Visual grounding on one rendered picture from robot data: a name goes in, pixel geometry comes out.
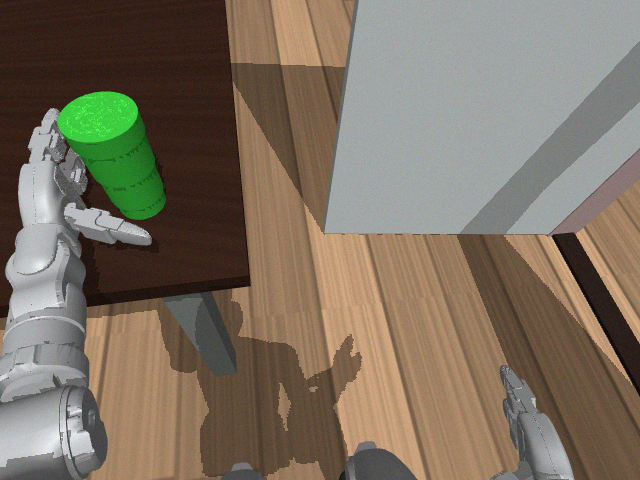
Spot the table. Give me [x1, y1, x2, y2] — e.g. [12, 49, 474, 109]
[0, 0, 251, 377]

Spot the right robot hand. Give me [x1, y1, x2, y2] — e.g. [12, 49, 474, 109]
[490, 365, 574, 480]

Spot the left robot arm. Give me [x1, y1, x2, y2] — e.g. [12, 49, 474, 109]
[0, 223, 108, 480]

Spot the cup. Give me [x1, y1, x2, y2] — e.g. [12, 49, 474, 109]
[58, 91, 166, 220]

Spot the left robot hand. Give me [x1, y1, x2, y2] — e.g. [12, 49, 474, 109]
[18, 108, 152, 245]

